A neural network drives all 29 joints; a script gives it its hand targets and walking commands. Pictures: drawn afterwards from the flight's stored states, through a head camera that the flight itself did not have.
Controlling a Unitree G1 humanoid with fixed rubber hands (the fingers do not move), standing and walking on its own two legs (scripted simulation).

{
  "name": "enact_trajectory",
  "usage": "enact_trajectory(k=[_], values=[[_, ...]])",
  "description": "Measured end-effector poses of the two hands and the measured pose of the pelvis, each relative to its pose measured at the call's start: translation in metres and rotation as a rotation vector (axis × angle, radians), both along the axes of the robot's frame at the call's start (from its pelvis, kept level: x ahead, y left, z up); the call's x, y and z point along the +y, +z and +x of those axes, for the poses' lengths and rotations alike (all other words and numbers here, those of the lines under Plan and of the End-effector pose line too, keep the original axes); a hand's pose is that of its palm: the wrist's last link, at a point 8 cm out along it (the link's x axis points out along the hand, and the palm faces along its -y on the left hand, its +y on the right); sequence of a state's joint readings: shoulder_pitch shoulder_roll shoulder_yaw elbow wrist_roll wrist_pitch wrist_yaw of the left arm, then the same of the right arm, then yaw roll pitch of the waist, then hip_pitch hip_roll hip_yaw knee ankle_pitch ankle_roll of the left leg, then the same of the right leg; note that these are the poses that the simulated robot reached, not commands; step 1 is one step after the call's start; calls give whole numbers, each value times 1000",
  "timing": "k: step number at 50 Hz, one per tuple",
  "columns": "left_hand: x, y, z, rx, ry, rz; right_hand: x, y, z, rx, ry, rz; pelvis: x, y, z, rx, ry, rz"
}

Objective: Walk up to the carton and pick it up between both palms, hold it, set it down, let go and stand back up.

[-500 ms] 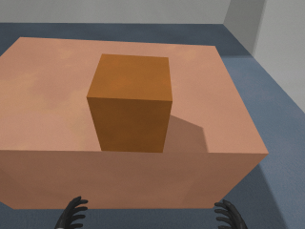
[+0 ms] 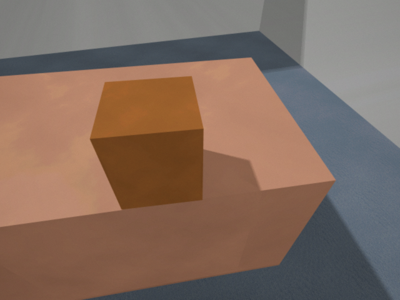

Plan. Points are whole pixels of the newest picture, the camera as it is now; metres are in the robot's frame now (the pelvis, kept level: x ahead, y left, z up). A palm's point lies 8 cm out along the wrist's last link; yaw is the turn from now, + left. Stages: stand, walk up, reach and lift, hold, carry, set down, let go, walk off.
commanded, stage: stand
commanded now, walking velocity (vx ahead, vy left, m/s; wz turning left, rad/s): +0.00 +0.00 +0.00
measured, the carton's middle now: (156, 143) +0.47 +0.10 +0.05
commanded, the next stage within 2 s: none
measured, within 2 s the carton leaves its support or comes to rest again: neither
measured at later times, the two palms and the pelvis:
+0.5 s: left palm out of the picture +0.05 +0.23 -0.12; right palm out of the picture +0.00 -0.23 -0.14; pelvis -0.01 +0.01 +0.00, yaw -2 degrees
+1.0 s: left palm out of the picture +0.03 +0.23 -0.13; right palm out of the picture -0.04 -0.21 -0.15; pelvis -0.01 +0.02 +0.00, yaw -3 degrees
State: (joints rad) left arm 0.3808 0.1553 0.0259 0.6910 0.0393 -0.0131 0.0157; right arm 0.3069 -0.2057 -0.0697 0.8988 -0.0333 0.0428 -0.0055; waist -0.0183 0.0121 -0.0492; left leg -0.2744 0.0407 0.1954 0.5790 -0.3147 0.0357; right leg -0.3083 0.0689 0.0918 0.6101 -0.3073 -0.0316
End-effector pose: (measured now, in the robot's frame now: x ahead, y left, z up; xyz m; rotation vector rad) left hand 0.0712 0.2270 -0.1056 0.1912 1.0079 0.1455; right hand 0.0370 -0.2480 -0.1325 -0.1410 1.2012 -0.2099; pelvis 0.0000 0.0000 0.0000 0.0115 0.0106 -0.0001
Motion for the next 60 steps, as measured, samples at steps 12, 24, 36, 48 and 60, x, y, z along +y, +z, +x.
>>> enact_trajectory(k=[12,24,36,48,60], values=[[4,-2,-5,38,-11,6,10,-4,-22,38,-42,16,6,2,-5,-2,-27,4],[6,-9,-18,99,2,3,17,-8,-37,86,-73,25,10,3,-6,-16,-42,5],[5,-16,-29,163,3,-2,28,-12,-56,137,-99,42,13,3,-7,-31,-52,6],[8,-20,-35,212,10,-2,39,-14,-72,183,-114,55,17,4,-7,-40,-59,4],[6,-24,-47,275,21,-7,45,-17,-76,209,-124,70,17,4,-5,-49,-58,1]])
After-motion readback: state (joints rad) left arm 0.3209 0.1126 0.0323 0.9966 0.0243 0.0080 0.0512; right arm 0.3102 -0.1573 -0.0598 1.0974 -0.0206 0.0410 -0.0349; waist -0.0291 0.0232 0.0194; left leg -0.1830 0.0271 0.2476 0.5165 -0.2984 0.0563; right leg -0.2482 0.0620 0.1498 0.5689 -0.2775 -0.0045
